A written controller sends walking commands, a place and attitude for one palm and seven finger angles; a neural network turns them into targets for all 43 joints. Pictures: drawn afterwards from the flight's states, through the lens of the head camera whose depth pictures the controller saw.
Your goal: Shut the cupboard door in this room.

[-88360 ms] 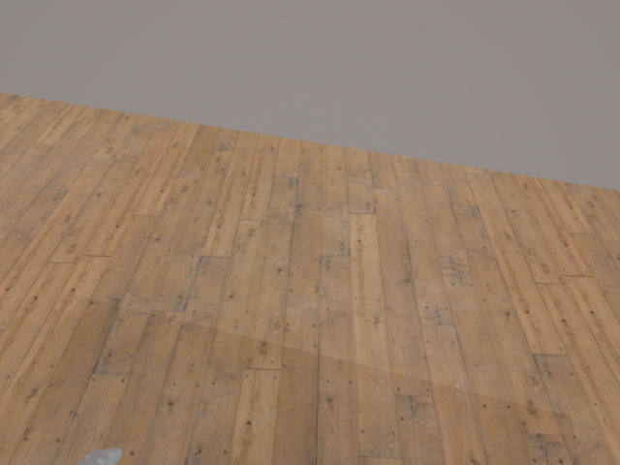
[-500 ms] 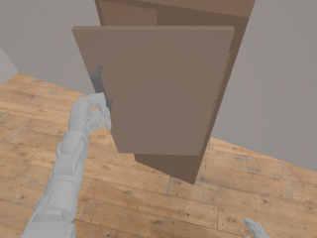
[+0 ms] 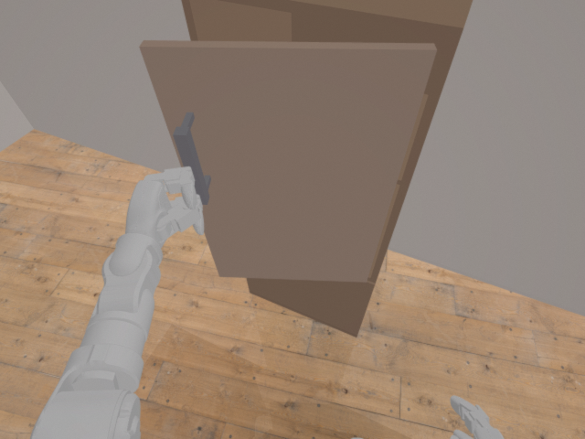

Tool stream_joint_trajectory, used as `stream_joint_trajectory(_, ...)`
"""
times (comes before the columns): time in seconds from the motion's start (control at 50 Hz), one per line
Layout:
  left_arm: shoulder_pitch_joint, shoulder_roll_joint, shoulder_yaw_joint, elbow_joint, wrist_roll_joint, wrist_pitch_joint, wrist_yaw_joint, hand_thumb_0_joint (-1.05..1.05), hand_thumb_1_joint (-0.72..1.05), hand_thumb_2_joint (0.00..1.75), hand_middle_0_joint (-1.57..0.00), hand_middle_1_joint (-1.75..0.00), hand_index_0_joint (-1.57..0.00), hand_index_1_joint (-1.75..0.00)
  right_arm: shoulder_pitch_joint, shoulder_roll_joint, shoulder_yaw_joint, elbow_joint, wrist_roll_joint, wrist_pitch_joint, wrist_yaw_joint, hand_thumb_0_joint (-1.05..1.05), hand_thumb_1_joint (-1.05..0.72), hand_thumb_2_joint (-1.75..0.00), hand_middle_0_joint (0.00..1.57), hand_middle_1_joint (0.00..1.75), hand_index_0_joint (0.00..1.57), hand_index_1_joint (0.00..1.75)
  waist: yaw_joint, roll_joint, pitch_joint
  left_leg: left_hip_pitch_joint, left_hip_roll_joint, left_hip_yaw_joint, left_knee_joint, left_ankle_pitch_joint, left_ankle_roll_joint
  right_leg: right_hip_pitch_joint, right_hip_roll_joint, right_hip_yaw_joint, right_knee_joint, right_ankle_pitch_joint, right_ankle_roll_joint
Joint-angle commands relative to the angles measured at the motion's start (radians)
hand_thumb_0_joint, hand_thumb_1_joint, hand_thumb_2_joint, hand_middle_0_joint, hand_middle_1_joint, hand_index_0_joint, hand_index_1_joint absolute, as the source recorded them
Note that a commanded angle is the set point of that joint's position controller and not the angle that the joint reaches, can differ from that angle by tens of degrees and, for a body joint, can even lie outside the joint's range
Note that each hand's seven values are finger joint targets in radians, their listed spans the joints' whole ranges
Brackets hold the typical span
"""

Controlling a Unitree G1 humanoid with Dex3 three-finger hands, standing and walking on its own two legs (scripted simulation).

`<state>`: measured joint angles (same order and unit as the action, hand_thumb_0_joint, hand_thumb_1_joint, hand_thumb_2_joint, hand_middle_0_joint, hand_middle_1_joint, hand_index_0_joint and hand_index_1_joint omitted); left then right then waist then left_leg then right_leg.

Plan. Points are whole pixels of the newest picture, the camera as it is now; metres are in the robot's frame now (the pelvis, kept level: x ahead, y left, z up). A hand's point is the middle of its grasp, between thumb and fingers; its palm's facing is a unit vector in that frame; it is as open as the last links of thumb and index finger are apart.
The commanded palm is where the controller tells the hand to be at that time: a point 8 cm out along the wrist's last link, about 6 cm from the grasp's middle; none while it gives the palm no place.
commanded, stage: push the door shut along its arc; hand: left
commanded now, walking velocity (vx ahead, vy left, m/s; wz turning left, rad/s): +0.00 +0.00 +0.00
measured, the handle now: (196, 160) +0.51 +0.17 +0.09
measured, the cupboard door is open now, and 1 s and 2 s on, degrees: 21 5 0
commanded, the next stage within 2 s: pull the fist back off the door in 1.82 s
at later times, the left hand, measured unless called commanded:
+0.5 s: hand (207, 176) +0.46 +0.14 +0.10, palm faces -0.17 -0.98 -0.04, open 3.2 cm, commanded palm +0.46 +0.18 +0.10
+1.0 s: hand (236, 149) +0.53 +0.11 +0.10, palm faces -0.30 -0.95 -0.02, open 3.1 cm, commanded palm +0.53 +0.15 +0.10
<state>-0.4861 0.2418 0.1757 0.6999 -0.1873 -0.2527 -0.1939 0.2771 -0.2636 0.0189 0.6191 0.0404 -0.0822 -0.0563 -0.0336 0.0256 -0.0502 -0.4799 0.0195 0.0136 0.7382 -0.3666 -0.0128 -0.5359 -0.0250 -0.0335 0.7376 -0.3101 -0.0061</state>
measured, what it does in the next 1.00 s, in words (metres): stands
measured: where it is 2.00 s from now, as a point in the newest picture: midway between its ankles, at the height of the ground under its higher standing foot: outside the picture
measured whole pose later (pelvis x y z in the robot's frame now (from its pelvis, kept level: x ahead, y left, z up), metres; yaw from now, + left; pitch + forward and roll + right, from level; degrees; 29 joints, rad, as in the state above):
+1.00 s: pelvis +0.00 +0.01 -0.03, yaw -1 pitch +19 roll -1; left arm -1.12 0.50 0.25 1.26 -0.11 -0.26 -0.39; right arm 0.40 -0.29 0.03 0.66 0.01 -0.07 -0.04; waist -0.21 0.03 -0.06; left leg -0.83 0.04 0.00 0.92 -0.42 0.00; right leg -0.86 -0.01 -0.04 0.87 -0.33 0.00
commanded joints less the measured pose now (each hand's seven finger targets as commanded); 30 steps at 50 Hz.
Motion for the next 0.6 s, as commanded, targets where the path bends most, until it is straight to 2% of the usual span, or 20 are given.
stream_joint_trajectory(0.0,-0.523,0.191,0.041,-0.186,-0.009,-0.081,-0.006,0.00,0.90,0.90,-1.30,-1.50,-1.30,-1.50,-0.005,-0.126,-0.042,-0.106,-0.003,-0.041,-0.014,0.00,-0.90,-0.90,0.20,0.30,0.20,0.30,-0.028,-0.036,-0.279,0.043,-0.034,-0.005,-0.099,0.114,0.027,0.165,0.019,0.022,-0.090,0.164,-0.009)
stream_joint_trajectory(0.04,-0.551,0.225,0.064,-0.159,-0.009,-0.089,-0.015,0.00,0.90,0.90,-1.30,-1.50,-1.30,-1.50,0.004,-0.129,-0.042,-0.101,-0.004,-0.040,-0.017,0.00,-0.90,-0.90,0.20,0.30,0.20,0.30,-0.028,-0.021,-0.308,0.048,-0.033,-0.006,-0.091,0.133,0.028,0.171,0.020,0.024,-0.080,0.184,-0.011)
stream_joint_trajectory(0.06,-0.581,0.199,0.038,-0.154,-0.008,-0.093,-0.023,0.00,0.90,0.90,-1.30,-1.50,-1.30,-1.50,0.006,-0.126,-0.040,-0.099,-0.005,-0.040,-0.017,0.00,-0.90,-0.90,0.20,0.30,0.20,0.30,-0.035,-0.017,-0.324,0.051,-0.035,-0.008,-0.089,0.142,0.026,0.173,0.020,0.021,-0.072,0.199,-0.012)
stream_joint_trajectory(0.08,-0.569,0.208,0.051,-0.117,-0.008,-0.092,-0.030,0.00,0.90,0.90,-1.30,-1.50,-1.30,-1.50,0.012,-0.127,-0.042,-0.096,-0.005,-0.040,-0.016,0.00,-0.90,-0.90,0.20,0.30,0.20,0.30,-0.030,-0.007,-0.328,0.048,-0.035,-0.007,-0.085,0.141,0.024,0.166,0.021,0.021,-0.069,0.198,-0.014)
stream_joint_trajectory(0.12,-0.578,0.217,0.058,-0.044,-0.009,-0.089,-0.041,0.00,0.90,0.90,-1.30,-1.50,-1.30,-1.50,0.033,-0.135,-0.041,-0.090,-0.006,-0.035,-0.016,0.00,-0.90,-0.90,0.20,0.30,0.20,0.30,-0.036,-0.040,-0.309,0.026,-0.033,-0.014,-0.083,0.141,0.025,0.152,0.025,0.013,-0.064,0.192,-0.014)
stream_joint_trajectory(0.18,-0.674,0.201,0.035,0.039,-0.006,-0.086,-0.059,0.00,0.90,0.90,-1.30,-1.50,-1.30,-1.50,0.053,-0.140,-0.042,-0.076,-0.006,-0.031,-0.013,0.00,-0.90,-0.90,0.20,0.30,0.20,0.30,-0.062,-0.037,-0.295,0.004,-0.033,-0.015,-0.072,0.118,0.026,0.108,0.025,0.015,-0.061,0.176,-0.012)
stream_joint_trajectory(0.22,-0.682,0.272,0.089,0.083,-0.003,-0.094,-0.067,0.00,0.90,0.90,-1.30,-1.50,-1.30,-1.50,0.076,-0.154,-0.044,-0.074,-0.010,-0.026,-0.013,0.00,-0.90,-0.90,0.20,0.30,0.20,0.30,-0.053,-0.045,-0.324,-0.014,-0.036,-0.016,-0.062,0.123,0.027,0.126,0.025,0.018,-0.051,0.177,-0.015)
stream_joint_trajectory(0.24,-0.707,0.269,0.079,0.065,-0.001,-0.101,-0.074,0.00,0.90,0.90,-1.30,-1.50,-1.30,-1.50,0.075,-0.151,-0.044,-0.080,-0.009,-0.026,-0.011,0.00,-0.90,-0.90,0.20,0.30,0.20,0.30,-0.057,-0.027,-0.355,-0.009,-0.035,-0.015,-0.057,0.144,0.027,0.133,0.024,0.022,-0.041,0.205,-0.015)
stream_joint_trajectory(0.26,-0.736,0.240,0.055,0.057,0.001,-0.109,-0.082,0.00,0.90,0.90,-1.30,-1.50,-1.30,-1.50,0.080,-0.146,-0.045,-0.080,-0.010,-0.027,-0.008,0.00,-0.90,-0.90,0.20,0.30,0.20,0.30,-0.061,0.002,-0.375,0.009,-0.035,-0.017,-0.051,0.168,0.025,0.122,0.025,0.018,-0.030,0.229,-0.017)
stream_joint_trajectory(0.32,-0.793,0.212,0.024,0.108,-0.003,-0.116,-0.097,0.00,0.90,0.90,-1.30,-1.50,-1.30,-1.50,0.111,-0.153,-0.050,-0.064,-0.011,-0.027,-0.007,0.00,-0.90,-0.90,0.20,0.30,0.20,0.30,-0.094,-0.013,-0.350,0.009,-0.033,-0.021,-0.034,0.171,0.029,0.063,0.032,0.008,-0.026,0.220,-0.015)
stream_joint_trajectory(0.34,-0.815,0.246,0.042,0.118,0.002,-0.116,-0.101,0.00,0.90,0.90,-1.30,-1.50,-1.30,-1.50,0.119,-0.161,-0.052,-0.055,-0.012,-0.025,-0.007,0.00,-0.90,-0.90,0.20,0.30,0.20,0.30,-0.096,-0.025,-0.361,0.002,-0.028,-0.028,-0.032,0.156,0.027,0.055,0.032,0.011,-0.024,0.203,-0.014)
stream_joint_trajectory(0.38,-0.879,0.210,0.001,0.151,0.004,-0.110,-0.112,0.00,0.90,0.90,-1.30,-1.50,-1.30,-1.50,0.128,-0.162,-0.052,-0.045,-0.011,-0.025,-0.006,0.00,-0.90,-0.90,0.20,0.30,0.20,0.30,-0.121,-0.012,-0.338,-0.011,-0.029,-0.031,-0.029,0.116,0.028,0.017,0.031,0.012,-0.030,0.164,-0.012)
stream_joint_trajectory(0.4,-0.893,0.242,0.026,0.179,0.006,-0.106,-0.112,0.00,0.90,0.90,-1.30,-1.50,-1.30,-1.50,0.142,-0.170,-0.054,-0.035,-0.013,-0.025,-0.008,0.00,-0.90,-0.90,0.20,0.30,0.20,0.30,-0.127,-0.042,-0.345,-0.024,-0.028,-0.034,-0.025,0.104,0.031,0.018,0.032,0.014,-0.031,0.153,-0.011)
stream_joint_trajectory(0.42,-0.912,0.256,0.031,0.171,0.006,-0.112,-0.117,0.00,0.90,0.90,-1.30,-1.50,-1.30,-1.50,0.152,-0.174,-0.055,-0.035,-0.013,-0.027,-0.010,0.00,-0.90,-0.90,0.20,0.30,0.20,0.30,-0.128,-0.020,-0.362,-0.013,-0.030,-0.038,-0.021,0.125,0.033,0.014,0.035,0.009,-0.022,0.163,-0.015)
stream_joint_trajectory(0.44,-0.934,0.246,0.014,0.169,0.011,-0.112,-0.125,0.00,0.90,0.90,-1.30,-1.50,-1.30,-1.50,0.153,-0.174,-0.055,-0.032,-0.015,-0.028,-0.007,0.00,-0.90,-0.90,0.20,0.30,0.20,0.30,-0.133,0.001,-0.396,0.003,-0.028,-0.041,-0.016,0.131,0.029,0.004,0.032,0.010,-0.016,0.166,-0.014)
stream_joint_trajectory(0.48,-0.976,0.214,-0.019,0.195,0.012,-0.106,-0.136,0.00,0.90,0.90,-1.30,-1.50,-1.30,-1.50,0.167,-0.174,-0.054,-0.017,-0.016,-0.030,-0.005,0.00,-0.90,-0.90,0.20,0.30,0.20,0.30,-0.154,0.015,-0.379,0.008,-0.026,-0.047,-0.007,0.126,0.029,-0.039,0.034,0.006,-0.016,0.154,-0.014)
stream_joint_trajectory(0.52,-0.982,0.229,0.001,0.214,0.007,-0.107,-0.143,0.00,0.90,0.90,-1.30,-1.50,-1.30,-1.50,0.183,-0.182,-0.058,-0.015,-0.020,-0.033,-0.006,0.00,-0.90,-0.90,0.20,0.30,0.20,0.30,-0.154,0.016,-0.406,0.025,-0.026,-0.055,0.002,0.150,0.030,-0.053,0.038,-0.002,-0.004,0.159,-0.018)
stream_joint_trajectory(0.54,-0.999,0.227,-0.007,0.210,0.007,-0.105,-0.148,0.00,0.90,0.90,-1.30,-1.50,-1.30,-1.50,0.181,-0.182,-0.057,-0.013,-0.020,-0.034,-0.004,0.00,-0.90,-0.90,0.20,0.30,0.20,0.30,-0.155,0.044,-0.421,0.032,-0.023,-0.057,0.005,0.149,0.026,-0.068,0.037,-0.001,-0.001,0.151,-0.018)
stream_joint_trajectory(0.56,-1.029,0.233,-0.006,0.228,0.006,-0.102,-0.149,0.00,0.90,0.90,-1.30,-1.50,-1.30,-1.50,0.186,-0.183,-0.055,-0.006,-0.020,-0.033,-0.004,0.00,-0.90,-0.90,0.20,0.30,0.20,0.30,-0.168,0.029,-0.407,0.019,-0.021,-0.059,0.010,0.133,0.028,-0.080,0.037,0.001,-0.004,0.139,-0.015)
stream_joint_trajectory(0.58,-1.035,0.250,0.007,0.251,0.008,-0.097,-0.148,0.00,0.90,0.90,-1.30,-1.50,-1.30,-1.50,0.192,-0.185,-0.053,-0.003,-0.022,-0.034,-0.003,0.00,-0.90,-0.90,0.20,0.30,0.20,0.30,-0.165,0.018,-0.391,-0.012,-0.024,-0.059,0.009,0.108,0.029,-0.075,0.038,0.003,-0.006,0.119,-0.015)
